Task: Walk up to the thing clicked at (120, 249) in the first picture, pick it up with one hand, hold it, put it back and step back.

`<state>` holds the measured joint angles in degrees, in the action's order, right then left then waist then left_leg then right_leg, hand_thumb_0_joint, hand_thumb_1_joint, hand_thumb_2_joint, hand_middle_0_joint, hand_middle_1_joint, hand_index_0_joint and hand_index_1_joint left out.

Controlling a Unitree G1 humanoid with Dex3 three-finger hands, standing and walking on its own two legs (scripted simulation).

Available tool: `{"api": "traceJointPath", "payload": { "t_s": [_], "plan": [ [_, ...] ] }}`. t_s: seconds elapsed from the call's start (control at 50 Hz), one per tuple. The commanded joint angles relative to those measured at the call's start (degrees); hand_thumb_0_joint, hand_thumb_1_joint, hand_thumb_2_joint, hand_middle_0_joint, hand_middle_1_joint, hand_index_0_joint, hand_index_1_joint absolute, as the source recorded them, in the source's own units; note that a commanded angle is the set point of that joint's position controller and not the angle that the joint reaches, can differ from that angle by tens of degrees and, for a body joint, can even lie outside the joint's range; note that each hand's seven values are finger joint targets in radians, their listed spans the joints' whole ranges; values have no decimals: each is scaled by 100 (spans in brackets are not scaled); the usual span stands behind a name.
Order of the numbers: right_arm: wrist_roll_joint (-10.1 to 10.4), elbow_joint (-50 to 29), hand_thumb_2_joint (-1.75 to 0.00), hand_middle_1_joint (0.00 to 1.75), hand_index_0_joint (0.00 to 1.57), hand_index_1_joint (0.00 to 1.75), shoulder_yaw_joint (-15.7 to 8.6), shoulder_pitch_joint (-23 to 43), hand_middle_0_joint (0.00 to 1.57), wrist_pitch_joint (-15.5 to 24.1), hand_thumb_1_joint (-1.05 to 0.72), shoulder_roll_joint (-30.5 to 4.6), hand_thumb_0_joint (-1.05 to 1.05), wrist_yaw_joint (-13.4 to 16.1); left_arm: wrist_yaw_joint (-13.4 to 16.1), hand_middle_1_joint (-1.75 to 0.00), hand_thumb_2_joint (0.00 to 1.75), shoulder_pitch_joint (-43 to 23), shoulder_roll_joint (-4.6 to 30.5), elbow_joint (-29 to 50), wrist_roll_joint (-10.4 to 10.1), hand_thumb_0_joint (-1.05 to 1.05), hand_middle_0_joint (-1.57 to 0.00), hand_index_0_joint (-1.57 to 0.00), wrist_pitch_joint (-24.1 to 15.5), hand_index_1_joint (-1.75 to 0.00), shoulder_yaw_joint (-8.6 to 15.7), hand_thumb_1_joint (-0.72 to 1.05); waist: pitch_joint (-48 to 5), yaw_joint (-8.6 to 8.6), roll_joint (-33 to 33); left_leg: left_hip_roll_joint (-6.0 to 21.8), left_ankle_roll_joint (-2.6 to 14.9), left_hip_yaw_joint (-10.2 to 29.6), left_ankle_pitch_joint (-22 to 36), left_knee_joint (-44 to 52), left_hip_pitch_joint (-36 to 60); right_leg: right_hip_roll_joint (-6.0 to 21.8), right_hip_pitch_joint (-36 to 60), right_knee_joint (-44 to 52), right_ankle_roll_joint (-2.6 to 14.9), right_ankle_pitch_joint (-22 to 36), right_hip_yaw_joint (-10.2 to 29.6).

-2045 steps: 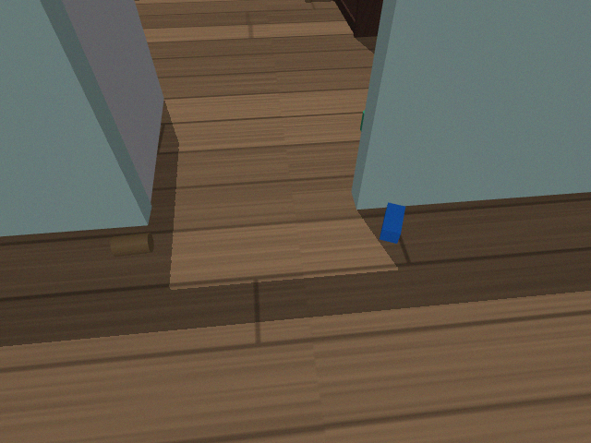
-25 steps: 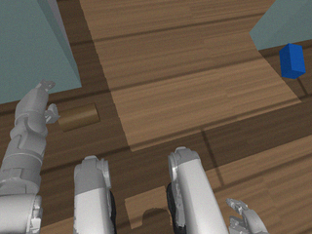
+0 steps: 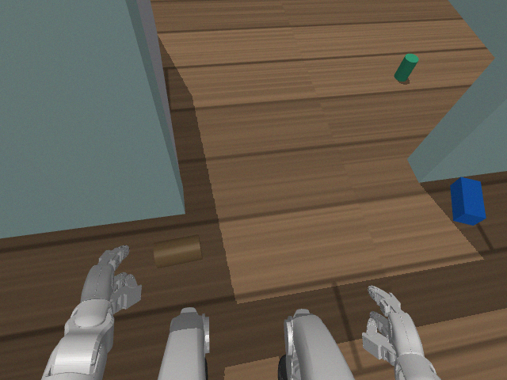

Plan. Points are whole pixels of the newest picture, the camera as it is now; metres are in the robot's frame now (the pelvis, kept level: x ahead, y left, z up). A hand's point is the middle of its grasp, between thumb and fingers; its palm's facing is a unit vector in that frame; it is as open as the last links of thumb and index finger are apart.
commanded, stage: home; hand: left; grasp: from above
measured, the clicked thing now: (178, 251) +0.50 +0.20 -0.57
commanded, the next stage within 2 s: none
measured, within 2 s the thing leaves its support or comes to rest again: neither
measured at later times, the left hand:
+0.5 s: hand (94, 324) +0.21 +0.19 +0.06, palm faces +0.10 -0.97 -0.21, open 7.4 cm
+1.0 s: hand (97, 335) +0.20 +0.19 +0.06, palm faces +0.09 -0.98 -0.20, open 8.1 cm
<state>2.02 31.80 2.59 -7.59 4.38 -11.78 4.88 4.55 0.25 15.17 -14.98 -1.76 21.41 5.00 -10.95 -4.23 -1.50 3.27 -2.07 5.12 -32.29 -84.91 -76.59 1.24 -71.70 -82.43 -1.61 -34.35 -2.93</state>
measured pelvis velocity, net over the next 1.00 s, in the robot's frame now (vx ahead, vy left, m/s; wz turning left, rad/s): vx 0.04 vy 0.00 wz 0.04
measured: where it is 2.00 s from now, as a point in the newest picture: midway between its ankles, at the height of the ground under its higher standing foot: outside the picture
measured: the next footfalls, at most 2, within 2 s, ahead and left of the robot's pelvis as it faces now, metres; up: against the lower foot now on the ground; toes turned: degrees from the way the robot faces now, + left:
none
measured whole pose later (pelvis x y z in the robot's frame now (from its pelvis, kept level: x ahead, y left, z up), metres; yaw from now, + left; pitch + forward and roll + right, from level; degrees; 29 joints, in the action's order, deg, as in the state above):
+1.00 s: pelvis +0.04 +0.00 +0.10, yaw +2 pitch +9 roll -3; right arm 0.2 31.5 1.9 -16.6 13.2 -12.2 10.4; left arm 1.1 28.4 12.6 7.0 -3.0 26.6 2.1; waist -9.1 -2.5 -2.6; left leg 3.1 -1.7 3.5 -26.4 -57.5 -40.3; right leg 1.6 -35.3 -54.0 -1.8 -27.7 -3.3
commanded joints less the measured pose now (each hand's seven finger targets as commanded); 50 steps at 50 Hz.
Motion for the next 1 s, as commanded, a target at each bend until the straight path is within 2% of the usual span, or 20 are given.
{"api": "traceJointPath", "payload": {
  "t_s": [0.0,0.08,0.2,0.24,0.34,0.42,0.44,0.52,0.54,0.58,0.6,0.72,0.74,0.78,0.82,0.86,0.88,0.92,0.94,0.98],
  "plan": [
    [5,-669,-90,30,20,30,-354,-241,20,426,-90,-846,0,289,54,-30,90,-13,612,1430,-118,0,-20,-20,-151,-30,321,90,-1811,-47,-420,-159,250,-78,668,1908,2572,-166,1684,1894,215,1026,64],
    [-14,-743,-90,30,20,30,-323,-389,20,560,-90,-769,0,417,40,-30,90,761,484,1803,-131,0,-20,-20,-88,-30,231,90,-1407,4,-385,-181,239,-140,1162,2379,3070,-188,2292,2405,191,1445,12],
    [-61,-895,-90,30,20,30,-339,-601,20,711,-90,-704,0,532,4,-30,90,1837,315,2586,-165,0,-20,-20,27,-30,111,90,-1156,58,-364,-221,213,-300,1931,2964,3875,-253,3164,3031,173,2073,-69],
    [-70,-976,-90,30,20,30,-331,-583,20,760,-90,-686,0,569,-1,-30,90,2100,344,2881,-174,0,-20,-20,84,-30,145,90,-966,114,-356,-230,217,-306,1881,3182,4023,-265,3340,3244,163,2026,-112],
    [-102,-1017,-90,30,20,30,-340,-591,20,896,-90,-688,0,631,-99,-30,90,2640,240,3221,-168,0,-20,-20,209,-30,-5,90,-547,118,-149,-247,229,-288,1964,3477,4233,-286,3570,3546,149,2042,-181],
    [-134,-1043,-90,30,20,30,-363,-535,20,997,-90,-724,0,649,-202,-30,90,2724,270,3382,-153,0,-20,-20,273,-30,-9,90,-256,108,-160,-264,245,-315,1776,3642,4331,-275,3579,3726,123,1861,-212],
    [-145,-1045,-90,30,20,30,-376,-532,20,1027,-90,-753,0,651,-230,-30,90,2674,265,3366,-155,0,-20,-20,283,-30,-17,90,-190,58,-97,-271,251,-316,1688,3665,4310,-272,3557,3758,117,1788,-211],
    [-170,-1019,-90,30,20,30,-380,-504,20,1131,-90,-765,0,652,-294,-29,88,2632,250,3277,-121,0,-20,-20,292,-29,-18,87,-95,88,33,-295,264,-332,1661,3652,4317,-234,3580,3790,92,1761,-197],
    [-185,-1011,-90,30,20,30,-377,-466,20,1154,-90,-759,0,650,-301,-29,86,2588,313,3303,-106,0,-19,-19,273,-29,65,83,-45,120,-47,-302,258,-353,1597,3652,4298,-226,3576,3803,83,1705,-196],
    [-195,-982,-90,30,20,30,-394,-469,20,1192,-90,-775,0,639,-326,-29,88,2517,317,3381,-102,0,-20,-20,250,-29,50,87,-188,113,-158,-293,240,-324,1593,3690,4398,-231,3607,3767,101,1688,-193],
    [-197,-1012,-90,30,20,30,-399,-441,20,1199,-90,-769,0,646,-309,-28,83,2599,347,3367,-66,0,-19,-19,261,-28,73,79,-215,145,-192,-302,237,-347,1658,3668,4407,-225,3613,3757,92,1759,-193],
    [-197,-946,-90,30,20,30,-383,-435,20,1233,-90,-772,0,637,-302,-28,84,2655,313,3328,-53,0,-19,-19,241,-28,25,81,-289,176,-173,-301,234,-330,1871,3635,4481,-217,3729,3706,97,1954,-171],
    [-205,-941,-90,30,20,30,-386,-442,20,1231,-90,-772,0,637,-280,-28,84,2528,419,3497,-48,0,-19,-19,223,-28,82,79,-358,192,-197,-311,240,-340,1892,3614,4480,-215,3731,3722,93,1992,-157],
    [-199,-938,-90,30,20,30,-371,-433,20,1242,-90,-769,0,625,-303,-28,83,2734,250,3176,-68,0,-19,-19,266,-28,-20,77,-211,146,-105,-307,247,-305,1733,3664,4405,-225,3717,3743,97,1861,-169],
    [-198,-950,-90,30,20,30,-385,-403,20,1237,-90,-774,0,630,-285,-27,81,2546,403,3475,-58,0,-18,-18,234,-27,115,75,-230,217,-297,-285,223,-294,1570,3733,4420,-233,3665,3725,116,1672,-188],
    [-196,-942,-90,30,20,30,-377,-385,20,1245,-90,-763,0,623,-301,-28,82,2761,278,3197,-57,0,-19,-19,249,-28,8,76,-162,225,-197,-275,220,-267,1561,3749,4365,-248,3653,3713,112,1640,-216],
    [-198,-959,-90,30,20,30,-389,-416,20,1257,-90,-771,0,624,-294,-28,83,2603,350,3440,-74,0,-19,-19,229,-28,50,79,-255,207,-224,-291,227,-290,1567,3720,4365,-242,3670,3719,113,1667,-198],
    [-194,-957,-90,30,20,30,-385,-416,20,1262,-90,-768,0,632,-308,-27,80,2741,276,3220,-87,0,-18,-18,258,-27,11,72,-148,200,-163,-285,227,-317,1589,3694,4337,-247,3654,3733,99,1682,-196],
    [-188,-977,-90,30,20,30,-387,-410,20,1273,-90,-771,0,635,-301,-29,85,2634,321,3377,-90,0,-19,-19,241,-29,18,80,-247,190,-127,-304,240,-327,1593,3665,4346,-232,3670,3768,93,1708,-175],
    [-186,-957,-90,30,20,30,-393,-433,20,1278,-90,-764,0,645,-305,-27,81,2704,320,3270,-93,0,-18,-18,259,-27,67,74,-207,199,-124,-302,239,-352,1556,3654,4350,-224,3660,3775,88,1679,-159]
  ]
}}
